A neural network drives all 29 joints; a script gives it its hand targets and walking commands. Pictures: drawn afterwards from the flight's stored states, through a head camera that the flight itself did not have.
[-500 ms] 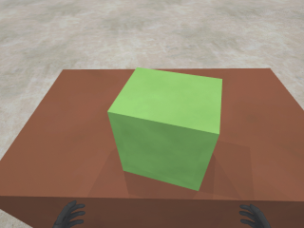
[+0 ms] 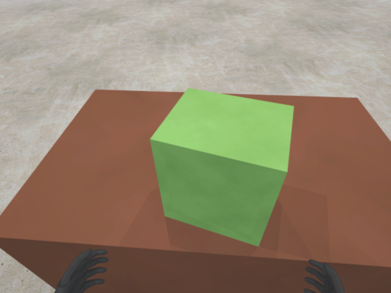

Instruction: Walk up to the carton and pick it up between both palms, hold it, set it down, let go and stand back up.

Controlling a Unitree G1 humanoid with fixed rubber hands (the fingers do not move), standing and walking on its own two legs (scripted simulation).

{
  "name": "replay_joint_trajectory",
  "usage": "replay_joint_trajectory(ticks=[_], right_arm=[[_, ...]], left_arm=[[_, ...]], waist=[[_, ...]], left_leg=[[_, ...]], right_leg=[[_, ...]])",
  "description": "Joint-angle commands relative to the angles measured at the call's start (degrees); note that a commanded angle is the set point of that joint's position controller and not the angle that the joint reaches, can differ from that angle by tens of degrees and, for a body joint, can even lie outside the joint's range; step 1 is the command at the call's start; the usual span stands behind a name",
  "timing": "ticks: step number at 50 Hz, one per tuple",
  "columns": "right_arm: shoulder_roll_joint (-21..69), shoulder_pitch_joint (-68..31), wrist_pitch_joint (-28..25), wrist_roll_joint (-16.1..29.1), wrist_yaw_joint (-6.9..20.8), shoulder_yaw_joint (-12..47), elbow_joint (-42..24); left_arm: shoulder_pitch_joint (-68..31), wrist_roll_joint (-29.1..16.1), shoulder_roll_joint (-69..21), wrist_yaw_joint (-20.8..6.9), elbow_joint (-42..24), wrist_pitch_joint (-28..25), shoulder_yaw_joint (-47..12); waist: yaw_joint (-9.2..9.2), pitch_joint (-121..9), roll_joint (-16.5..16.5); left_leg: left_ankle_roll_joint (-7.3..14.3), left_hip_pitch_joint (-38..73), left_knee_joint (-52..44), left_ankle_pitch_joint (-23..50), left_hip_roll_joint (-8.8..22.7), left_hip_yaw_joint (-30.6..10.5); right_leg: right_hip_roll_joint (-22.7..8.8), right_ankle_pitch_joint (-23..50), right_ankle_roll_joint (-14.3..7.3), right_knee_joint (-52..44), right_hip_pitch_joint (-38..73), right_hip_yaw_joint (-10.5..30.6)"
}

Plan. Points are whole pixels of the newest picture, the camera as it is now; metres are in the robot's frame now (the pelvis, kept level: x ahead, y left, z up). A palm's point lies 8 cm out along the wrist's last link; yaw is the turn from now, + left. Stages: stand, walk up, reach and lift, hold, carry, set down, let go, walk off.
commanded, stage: reach and lift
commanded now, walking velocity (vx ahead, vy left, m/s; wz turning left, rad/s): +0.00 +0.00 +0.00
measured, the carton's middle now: (222, 166) +0.45 -0.03 +0.01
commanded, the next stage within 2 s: none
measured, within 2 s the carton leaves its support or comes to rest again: neither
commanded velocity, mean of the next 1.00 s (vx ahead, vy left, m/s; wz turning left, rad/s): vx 0.00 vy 0.00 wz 0.00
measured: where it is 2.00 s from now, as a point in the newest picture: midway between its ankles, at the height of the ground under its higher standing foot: outside the picture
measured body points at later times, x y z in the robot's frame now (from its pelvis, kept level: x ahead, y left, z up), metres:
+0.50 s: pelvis +0.02 +0.01 +0.00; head +0.02 +0.02 +0.45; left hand +0.19 +0.26 +0.00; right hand +0.20 -0.20 -0.01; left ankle -0.04 +0.12 -0.74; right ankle +0.03 -0.17 -0.74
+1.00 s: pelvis +0.02 +0.00 +0.00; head +0.03 +0.02 +0.45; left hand +0.28 +0.25 +0.05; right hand +0.24 -0.22 +0.03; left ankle -0.04 +0.12 -0.74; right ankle +0.03 -0.17 -0.74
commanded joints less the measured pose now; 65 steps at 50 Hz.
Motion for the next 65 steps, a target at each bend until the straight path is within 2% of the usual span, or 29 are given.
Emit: replay_joint_trajectory(ticks=[1, 2, 3, 6, 7, 8, 11, 13, 16, 20, 24, 25, 27, 28, 32, 35, 36, 37, 38, 41, 45, 50, 52, 53, 55, 58, 59, 62, 65], right_arm=[[-3.7, -5.4, -1.0, 0.3, -1.4, -1.8, -12.4], [-3.3, -5.6, -0.5, 0.7, -1.6, -1.3, -13.0], [-2.9, -6.1, 0.1, 1.5, -1.9, -1.0, -13.1], [-3.0, -6.3, 1.5, 1.8, -2.6, -0.9, -16.0], [-2.6, -5.7, 2.1, 2.4, -2.8, -0.5, -16.0], [-1.3, -5.8, 2.3, 2.7, -3.0, 0.2, -17.1], [-1.7, -5.5, 2.9, 3.1, -3.5, 0.0, -18.3], [-1.7, -4.3, 2.9, 3.6, -3.8, -0.1, -18.9], [-1.8, -4.6, 2.6, 3.9, -4.5, -0.3, -20.6], [-3.1, -5.6, 2.8, 3.7, -4.9, -1.9, -21.2], [-3.2, -6.7, 2.7, 3.8, -4.8, -1.7, -23.1], [-3.7, -7.3, 2.9, 3.4, -4.6, -2.5, -23.3], [-4.1, -6.9, 2.8, 3.8, -4.7, -1.6, -24.1], [-3.7, -7.4, 3.0, 3.8, -4.8, -1.5, -23.6], [-5.5, -8.7, 4.9, 5.2, -5.1, -0.7, -23.8], [-6.3, -9.8, 5.2, 5.7, -5.1, -1.2, -25.1], [-6.9, -10.0, 5.6, 5.3, -5.1, -1.9, -25.6], [-7.0, -10.4, 6.3, 6.0, -5.3, -1.2, -25.2], [-7.7, -11.0, 6.6, 6.1, -5.2, -2.0, -25.6], [-8.4, -11.8, 8.3, 6.8, -5.5, -1.5, -26.1], [-9.4, -13.5, 9.8, 7.8, -5.6, -1.7, -28.3], [-11.3, -18.8, 12.4, 8.6, -4.8, -2.5, -30.2], [-11.4, -21.1, 13.4, 8.3, -4.8, -2.9, -30.8], [-11.2, -22.4, 14.3, 8.6, -4.8, -2.6, -30.8], [-11.4, -26.1, 16.2, 8.2, -4.3, -3.2, -29.6], [-12.5, -31.8, 18.7, 8.5, -3.9, -3.4, -27.9], [-12.6, -32.2, 19.3, 8.4, -3.8, -3.7, -27.5], [-12.6, -37.4, 20.9, 9.3, -3.9, -3.2, -26.4], [-13.3, -40.4, 22.0, 9.4, -3.9, -4.1, -24.0]], left_arm=[[-6.8, -2.8, 10.2, -0.2, -9.6, -4.3, 3.0], [-6.9, -2.8, 10.8, -0.3, -9.3, -4.6, 3.2], [-7.9, -3.2, 11.0, -0.4, -9.6, -4.5, 2.9], [-7.5, -3.7, 11.6, -0.4, -11.4, -4.9, 2.9], [-7.4, -3.9, 11.6, -0.5, -11.3, -5.1, 3.0], [-6.8, -4.4, 12.2, -0.6, -11.1, -5.2, 3.1], [-5.3, -4.6, 12.9, -0.7, -13.1, -5.9, 3.4], [-4.6, -4.9, 12.6, -0.6, -15.5, -6.3, 2.8], [-4.4, -5.6, 13.0, -0.7, -17.2, -6.6, 2.7], [-3.9, -7.0, 13.6, -0.4, -19.8, -6.2, 2.2], [-4.1, -8.3, 14.5, -0.1, -21.7, -5.8, 2.3], [-4.2, -8.6, 14.3, 0.0, -22.4, -5.8, 2.2], [-4.1, -9.3, 14.8, 0.2, -23.2, -5.5, 2.9], [-4.2, -9.6, 14.8, 0.2, -22.8, -5.3, 2.5], [-6.5, -9.6, 15.4, -0.5, -21.8, -2.8, 4.3], [-8.2, -9.2, 15.2, -0.2, -24.1, -0.9, 4.9], [-8.7, -9.4, 14.8, -0.3, -23.6, -0.4, 4.8], [-10.2, -9.3, 15.0, -0.6, -23.0, 0.5, 5.4], [-10.9, -9.2, 14.7, -0.7, -23.6, 1.4, 5.3], [-15.1, -8.7, 14.4, -1.3, -21.7, 4.1, 6.1], [-18.0, -7.1, 13.8, -1.1, -23.4, 6.8, 7.5], [-25.9, -6.4, 13.6, -0.2, -23.6, 10.0, 8.4], [-28.3, -6.1, 13.5, -0.1, -22.1, 11.1, 8.3], [-29.9, -5.7, 13.6, 0.0, -21.3, 11.6, 8.7], [-34.3, -5.6, 13.4, 0.2, -19.9, 12.5, 8.7], [-40.3, -5.4, 14.2, 0.5, -17.1, 14.2, 8.5], [-41.4, -5.5, 13.9, 0.4, -15.9, 14.9, 8.6], [-46.8, -5.5, 15.1, 0.3, -13.1, 16.2, 8.8], [-51.1, -5.3, 15.8, 0.4, -11.6, 17.2, 9.2]], waist=[[-1.1, -0.2, 2.1], [-0.27, 0.5, 2.5], [-0.15, 1.0, 4.1], [-0.17, 0.1, 3.8], [-0.03, 1.1, 4.7], [0.43, 0.1, 4.3], [0.3, -0.2, 5.4], [0.19, -0.2, 6.9], [0.56, -0.3, 7.3], [-0.21, -2.3, 8.3], [0.02, -5.4, 7.2], [-0.46, -5.5, 6.4], [-0.28, -7.3, 5.5], [-0.97, -6.9, 4.6], [-1.04, -8.6, 4.4], [-1.28, -9.7, 4.4], [-1.89, -9.4, 3.5], [-1.33, -9.2, 3.3], [-2.32, -9.9, 3.1], [-2.3, -9.0, 2.6], [-2.51, -10.8, 3.6], [-2.69, -12.5, 3.4], [-2.71, -11.2, 2.6], [-2.65, -11.8, 3.2], [-3.03, -11.6, 3.1], [-3.18, -12.1, 4.2], [-3.66, -13.2, 3.3], [-3.33, -15.1, 2.7], [-4.3, -16.6, 2.9]], left_leg=[[-2.8, -19.7, -8.5, 5.4, -1.9, 2.4], [-2.6, -20.4, -8.4, 5.4, -1.7, 2.3], [-2.8, -21.7, -8.6, 4.7, -1.3, 2.0], [-2.2, -22.6, -8.7, 3.5, -1.1, 1.7], [-2.4, -23.3, -8.8, 4.2, -0.9, 1.5], [-2.5, -23.3, -8.0, 5.7, -1.3, 1.9], [-3.1, -20.8, -6.8, 8.5, -1.3, 1.2], [-4.1, -19.6, -6.2, 12.9, -1.0, 0.8], [-4.8, -17.6, -4.9, 16.3, -1.0, 0.2], [-5.7, -16.1, -3.9, 20.1, -0.7, -0.6], [-5.8, -14.3, -2.4, 24.4, -0.7, -0.6], [-5.7, -14.0, -2.3, 23.5, -0.5, -0.9], [-5.8, -13.2, -1.4, 27.5, -0.9, -0.7], [-5.9, -12.8, -1.1, 27.9, -0.9, -0.9], [-5.7, -11.8, -0.3, 31.7, -1.4, -0.8], [-6.0, -9.5, 0.1, 34.0, -1.9, -0.6], [-6.0, -9.5, 0.0, 33.9, -1.8, -0.6], [-5.7, -9.4, 0.3, 33.9, -2.3, -0.1], [-5.9, -9.0, -0.3, 34.9, -2.1, -0.5], [-5.3, -9.4, -0.9, 33.3, -2.5, 0.2], [-5.5, -8.2, -1.4, 34.8, -2.9, 0.7], [-4.9, -9.4, -3.5, 29.4, -3.0, 1.4], [-4.4, -10.7, -4.3, 25.6, -3.0, 1.6], [-4.0, -11.6, -5.1, 23.8, -3.0, 1.7], [-3.4, -13.1, -6.4, 18.7, -2.7, 1.9], [-3.2, -14.4, -7.5, 15.2, -2.8, 2.6], [-2.9, -15.3, -7.7, 14.9, -2.7, 2.4], [-2.2, -15.3, -7.8, 13.8, -3.0, 2.9], [-2.3, -15.0, -7.5, 15.5, -3.0, 3.1]], right_leg=[[2.9, -2.2, -5.3, -0.7, 11.5, -0.8], [2.7, -2.3, -5.3, -0.6, 11.7, -0.5], [2.7, -2.6, -5.5, -0.1, 12.1, -0.4], [2.7, -1.9, -5.4, 0.6, 13.7, -0.2], [2.7, -2.1, -5.4, 0.7, 13.8, -0.3], [2.2, -1.4, -5.4, 0.7, 14.1, 0.1], [2.2, -0.3, -5.5, 0.9, 12.4, 0.4], [2.5, 1.9, -5.6, 1.1, 12.0, 0.3], [2.7, 2.5, -5.9, 1.1, 10.4, 0.5], [2.8, 3.1, -6.0, 1.1, 9.7, 0.6], [2.9, 6.2, -5.6, 1.5, 9.1, 1.0], [2.9, 5.6, -5.7, 1.6, 8.8, 0.8], [3.0, 8.5, -5.2, 1.8, 9.2, 0.9], [3.0, 9.0, -5.0, 1.8, 8.5, 0.9], [3.0, 12.1, -4.8, 1.7, 9.6, 1.2], [3.3, 13.5, -4.9, 1.3, 8.7, 1.1], [3.4, 13.8, -4.8, 1.1, 7.9, 0.9], [3.0, 15.4, -4.7, 1.0, 8.5, 1.2], [3.5, 15.0, -4.9, 0.8, 8.9, 0.7], [3.3, 16.3, -4.8, 0.2, 9.5, 0.8], [3.5, 18.3, -4.9, -0.2, 11.0, 0.5], [3.7, 15.8, -5.0, -0.2, 11.8, -0.1], [3.7, 14.4, -5.1, -0.4, 12.0, 0.0], [3.3, 13.7, -5.1, -0.6, 12.6, 0.3], [3.3, 10.6, -5.1, -0.4, 12.8, 0.2], [3.2, 8.7, -5.2, -0.2, 12.9, 0.3], [3.3, 9.2, -5.3, 0.0, 14.1, 0.4], [3.0, 10.0, -4.8, 0.4, 14.5, 0.7], [3.1, 12.5, -4.3, 1.0, 14.6, 0.4]])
